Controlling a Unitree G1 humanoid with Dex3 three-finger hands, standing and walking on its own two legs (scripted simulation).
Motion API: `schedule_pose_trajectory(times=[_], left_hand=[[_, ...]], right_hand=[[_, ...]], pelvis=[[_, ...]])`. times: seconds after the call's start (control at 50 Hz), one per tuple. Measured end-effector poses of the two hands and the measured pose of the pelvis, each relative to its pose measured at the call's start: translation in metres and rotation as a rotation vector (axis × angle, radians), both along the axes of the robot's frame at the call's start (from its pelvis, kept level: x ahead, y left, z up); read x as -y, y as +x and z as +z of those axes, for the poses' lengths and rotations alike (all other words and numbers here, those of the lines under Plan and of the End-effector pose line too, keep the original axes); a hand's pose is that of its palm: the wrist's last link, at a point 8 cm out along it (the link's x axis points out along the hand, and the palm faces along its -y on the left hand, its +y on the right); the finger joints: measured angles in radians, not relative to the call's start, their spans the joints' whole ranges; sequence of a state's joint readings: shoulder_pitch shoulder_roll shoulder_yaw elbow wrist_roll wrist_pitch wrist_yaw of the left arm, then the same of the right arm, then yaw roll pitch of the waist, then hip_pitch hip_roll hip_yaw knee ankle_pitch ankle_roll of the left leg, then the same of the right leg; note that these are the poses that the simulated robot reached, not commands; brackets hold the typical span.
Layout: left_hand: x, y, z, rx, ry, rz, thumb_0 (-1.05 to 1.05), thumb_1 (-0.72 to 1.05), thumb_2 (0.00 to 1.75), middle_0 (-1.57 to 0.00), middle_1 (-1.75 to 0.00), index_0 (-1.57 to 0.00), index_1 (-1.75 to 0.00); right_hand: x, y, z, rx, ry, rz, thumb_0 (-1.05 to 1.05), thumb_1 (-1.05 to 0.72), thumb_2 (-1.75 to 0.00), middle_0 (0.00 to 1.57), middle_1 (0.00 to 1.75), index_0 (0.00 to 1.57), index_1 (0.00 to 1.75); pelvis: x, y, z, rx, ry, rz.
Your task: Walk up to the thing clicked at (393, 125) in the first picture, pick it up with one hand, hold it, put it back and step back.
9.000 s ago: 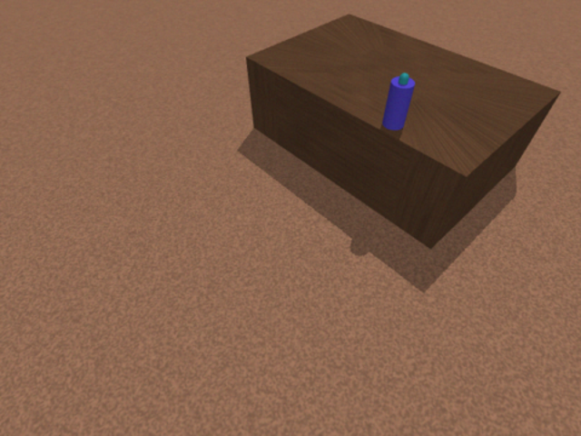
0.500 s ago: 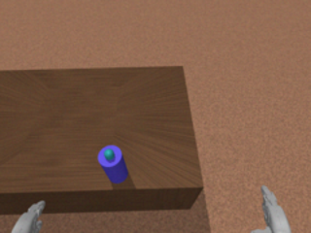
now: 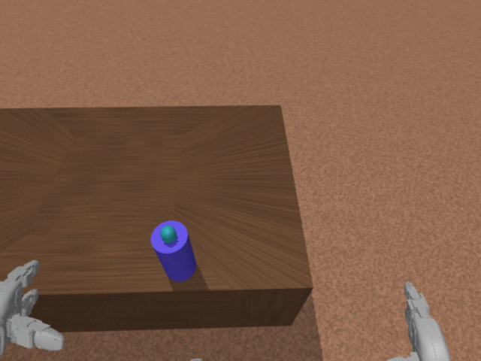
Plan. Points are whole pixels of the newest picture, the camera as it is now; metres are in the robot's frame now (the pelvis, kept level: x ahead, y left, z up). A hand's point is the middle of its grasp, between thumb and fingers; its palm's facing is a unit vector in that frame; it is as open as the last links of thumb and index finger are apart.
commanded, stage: go down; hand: left
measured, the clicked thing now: (174, 250) +0.41 +0.17 -0.21
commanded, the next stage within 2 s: approach in 1.20 s
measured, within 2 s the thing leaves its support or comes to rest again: neither
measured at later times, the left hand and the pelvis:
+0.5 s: hand (25, 274) +0.27 +0.35 +0.02, palm faces +0.10 -0.98 -0.17, open 17.5 cm; pelvis -0.01 +0.01 +0.01, yaw -1 degrees
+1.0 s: hand (11, 257) +0.29 +0.37 +0.04, palm faces +0.12 -0.98 -0.15, open 17.5 cm; pelvis -0.01 +0.01 +0.01, yaw -1 degrees
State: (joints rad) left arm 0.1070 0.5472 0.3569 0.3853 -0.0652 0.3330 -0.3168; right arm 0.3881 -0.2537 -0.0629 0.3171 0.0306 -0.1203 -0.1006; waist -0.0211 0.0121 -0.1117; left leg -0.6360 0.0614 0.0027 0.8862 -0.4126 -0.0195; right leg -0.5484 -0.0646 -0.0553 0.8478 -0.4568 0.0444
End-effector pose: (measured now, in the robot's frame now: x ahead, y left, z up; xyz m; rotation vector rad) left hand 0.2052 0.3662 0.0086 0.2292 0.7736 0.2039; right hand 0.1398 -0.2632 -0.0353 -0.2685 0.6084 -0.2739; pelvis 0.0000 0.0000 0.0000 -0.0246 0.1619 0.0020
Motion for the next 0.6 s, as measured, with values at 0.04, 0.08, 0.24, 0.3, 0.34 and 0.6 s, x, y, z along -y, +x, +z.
schedule_pose_trajectory(times=[0.04,0.08,0.24,0.3,0.34,0.6], left_hand=[[-0.003,0.007,0.004,0.015,-0.014,-0.01,-0.01,-0.58,0.01,-0.08,-0.02,-0.07,-0.04],[-0.006,0.013,0.008,0.027,-0.028,-0.018,-0.01,-0.58,0.01,-0.08,-0.02,-0.07,-0.03],[-0.018,0.027,0.017,0.08,-0.066,-0.028,-0.01,-0.54,0.01,-0.06,-0.01,-0.06,-0.02],[-0.023,0.03,0.019,0.1,-0.074,-0.026,-0.01,-0.53,0.01,-0.06,-0.01,-0.06,-0.01],[-0.027,0.031,0.02,0.113,-0.078,-0.026,-0.01,-0.53,0.01,-0.06,-0.01,-0.06,-0.01],[-0.039,0.046,0.035,0.184,-0.096,-0.043,-0.01,-0.52,0.01,-0.06,0.0,-0.06,-0.01]], right_hand=[[0.0,-0.002,0.001,0.007,-0.003,-0.006,-0.01,0.51,-0.06,0.06,0.06,0.06,0.05],[0.001,-0.004,0.002,0.011,-0.007,-0.012,-0.01,0.51,-0.06,0.06,0.06,0.06,0.05],[0.004,-0.011,0.007,0.018,-0.031,-0.026,-0.01,0.52,-0.06,0.06,0.06,0.06,0.05],[0.003,-0.012,0.008,0.014,-0.037,-0.019,-0.01,0.52,-0.06,0.06,0.06,0.06,0.05],[0.001,-0.013,0.008,0.015,-0.039,-0.012,-0.01,0.52,-0.06,0.06,0.06,0.06,0.05],[-0.01,-0.018,0.009,0.019,-0.039,0.017,-0.01,0.53,-0.06,0.06,0.06,0.06,0.05]], pelvis=[[-0.001,-0.001,0.0,0.001,-0.001,-0.003],[-0.003,-0.002,0.0,0.0,-0.001,-0.007],[-0.006,-0.005,0.002,0.0,-0.002,-0.015],[-0.006,-0.006,0.003,0.001,-0.003,-0.014],[-0.007,-0.007,0.003,0.003,-0.004,-0.014],[-0.01,-0.014,0.007,0.011,-0.008,-0.015]])
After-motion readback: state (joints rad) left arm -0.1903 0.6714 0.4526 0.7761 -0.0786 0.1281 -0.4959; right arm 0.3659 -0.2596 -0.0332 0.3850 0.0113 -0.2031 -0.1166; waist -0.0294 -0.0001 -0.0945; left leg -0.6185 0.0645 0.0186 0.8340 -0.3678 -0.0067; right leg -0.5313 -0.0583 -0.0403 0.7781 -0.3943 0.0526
